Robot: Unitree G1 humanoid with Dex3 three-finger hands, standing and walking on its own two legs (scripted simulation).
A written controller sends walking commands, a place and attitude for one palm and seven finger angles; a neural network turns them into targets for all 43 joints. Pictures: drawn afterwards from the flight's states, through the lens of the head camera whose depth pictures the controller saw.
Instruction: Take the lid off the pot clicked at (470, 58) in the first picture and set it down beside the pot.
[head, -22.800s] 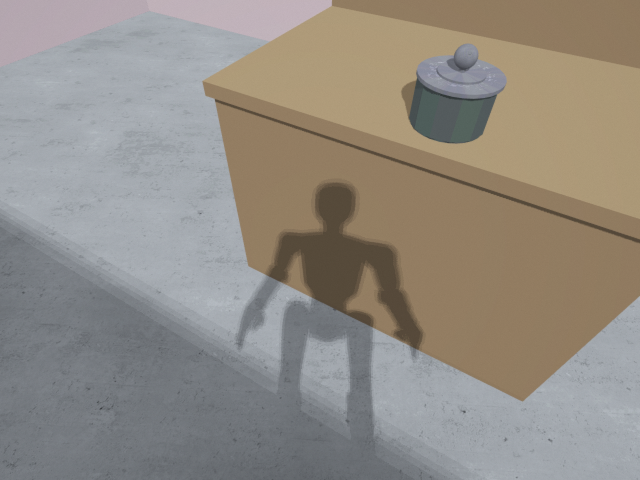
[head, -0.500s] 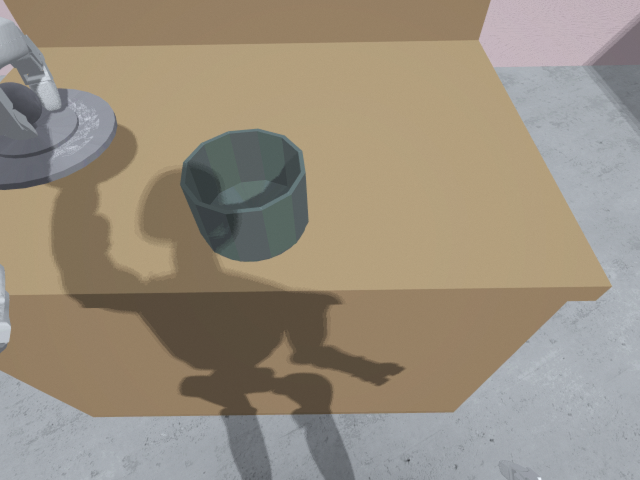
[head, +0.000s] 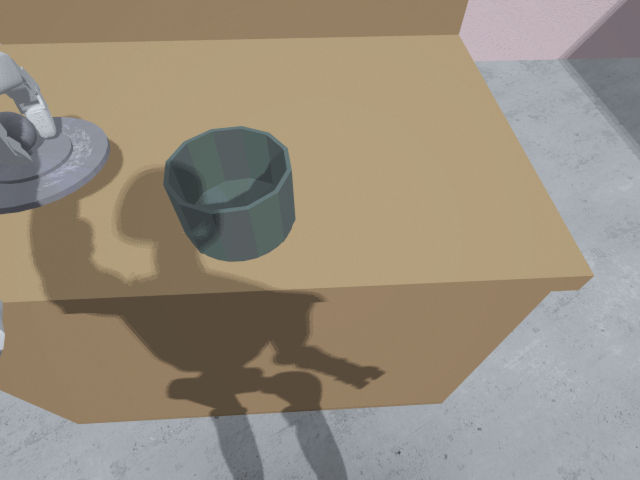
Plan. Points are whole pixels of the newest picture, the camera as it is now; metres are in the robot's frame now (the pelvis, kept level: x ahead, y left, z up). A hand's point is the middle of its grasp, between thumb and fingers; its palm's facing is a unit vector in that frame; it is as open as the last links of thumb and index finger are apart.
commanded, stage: lower the lid onto the table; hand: left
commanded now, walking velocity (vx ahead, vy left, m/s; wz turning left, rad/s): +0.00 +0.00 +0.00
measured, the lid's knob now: (11, 132) +0.48 +0.33 +0.19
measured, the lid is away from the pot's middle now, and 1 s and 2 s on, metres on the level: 0.23 0.22 0.22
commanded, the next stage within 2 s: open the fingers wide in 1.78 s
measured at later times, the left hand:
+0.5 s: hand (20, 166) +0.44 +0.32 +0.17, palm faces -0.40 -0.13 -0.91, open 7.0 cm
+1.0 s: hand (44, 177) +0.46 +0.31 +0.14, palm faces -0.43 -0.15 -0.89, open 7.0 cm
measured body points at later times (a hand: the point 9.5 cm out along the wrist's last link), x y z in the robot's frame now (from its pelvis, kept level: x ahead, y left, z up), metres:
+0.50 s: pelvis +0.00 +0.00 +0.00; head +0.05 +0.00 +0.45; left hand +0.46 +0.32 +0.22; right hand +0.07 -0.27 -0.12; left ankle +0.00 +0.09 -0.74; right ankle -0.01 -0.14 -0.74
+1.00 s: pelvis +0.00 +0.00 +0.00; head +0.06 +0.00 +0.44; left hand +0.47 +0.32 +0.19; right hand +0.03 -0.28 -0.13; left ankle +0.00 +0.09 -0.74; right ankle -0.01 -0.14 -0.74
